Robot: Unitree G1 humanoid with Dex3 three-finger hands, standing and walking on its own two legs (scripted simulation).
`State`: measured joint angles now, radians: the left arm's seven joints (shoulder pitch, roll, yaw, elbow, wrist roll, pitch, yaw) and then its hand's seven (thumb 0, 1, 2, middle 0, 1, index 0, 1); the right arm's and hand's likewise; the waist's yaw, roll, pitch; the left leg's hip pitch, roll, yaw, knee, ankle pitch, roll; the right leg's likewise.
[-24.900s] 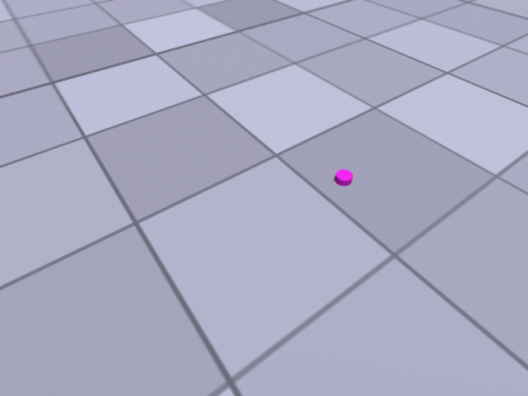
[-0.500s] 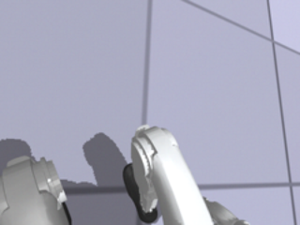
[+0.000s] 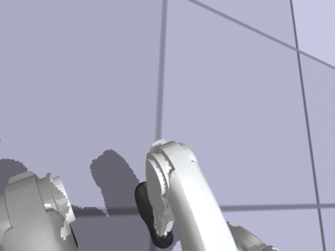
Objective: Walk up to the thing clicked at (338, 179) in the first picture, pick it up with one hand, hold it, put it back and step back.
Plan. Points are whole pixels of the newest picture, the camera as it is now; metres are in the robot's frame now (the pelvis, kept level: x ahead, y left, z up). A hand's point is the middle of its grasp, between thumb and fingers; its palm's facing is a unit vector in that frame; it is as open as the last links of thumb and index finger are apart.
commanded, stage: open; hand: left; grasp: from above
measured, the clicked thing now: out of the picture +0.41 +0.32 -0.28
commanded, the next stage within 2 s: withdraw in 0.52 s
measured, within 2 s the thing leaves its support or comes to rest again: neither
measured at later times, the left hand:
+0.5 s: hand out of the picture +0.40 +0.32 -0.24, palm faces -0.42 -0.17 -0.89, open 13.9 cm
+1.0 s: hand out of the picture +0.42 +0.35 -0.16, palm faces -0.26 -0.09 -0.96, open 14.0 cm
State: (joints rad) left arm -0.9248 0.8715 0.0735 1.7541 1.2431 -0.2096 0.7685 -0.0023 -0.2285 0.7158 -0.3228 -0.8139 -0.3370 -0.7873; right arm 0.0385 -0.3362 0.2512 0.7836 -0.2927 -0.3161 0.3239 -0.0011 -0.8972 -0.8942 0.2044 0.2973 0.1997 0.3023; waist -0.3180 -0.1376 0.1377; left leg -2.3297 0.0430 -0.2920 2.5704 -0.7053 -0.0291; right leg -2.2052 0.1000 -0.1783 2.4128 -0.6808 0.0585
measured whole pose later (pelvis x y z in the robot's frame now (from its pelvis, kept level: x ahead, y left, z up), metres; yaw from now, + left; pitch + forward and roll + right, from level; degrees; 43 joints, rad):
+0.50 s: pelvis +0.00 +0.00 +0.00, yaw +0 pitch +24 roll -13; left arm -0.91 0.92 0.11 1.73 1.24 -0.26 0.70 0.00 -0.47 0.95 -0.09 -1.03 -0.10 -1.01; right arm 0.06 -0.33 0.28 0.76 -0.30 -0.29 0.31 0.00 -0.90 -0.90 0.20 0.30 0.20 0.30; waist -0.32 -0.14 0.16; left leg -2.32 0.04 -0.30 2.58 -0.70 -0.03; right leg -2.19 0.10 -0.19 2.41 -0.68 0.06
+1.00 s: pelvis +0.01 +0.00 +0.01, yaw +2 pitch +30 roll -12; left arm -0.76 0.76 0.09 1.28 1.17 -0.13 0.56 0.00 -0.49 0.96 -0.09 -0.99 -0.10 -0.99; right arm 0.13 -0.31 0.13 0.79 -0.21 -0.24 0.32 0.00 -0.91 -0.90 0.20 0.30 0.20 0.30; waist -0.22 -0.03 -0.03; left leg -2.34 0.03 -0.25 2.51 -0.71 -0.03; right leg -2.22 0.07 -0.15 2.38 -0.72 0.04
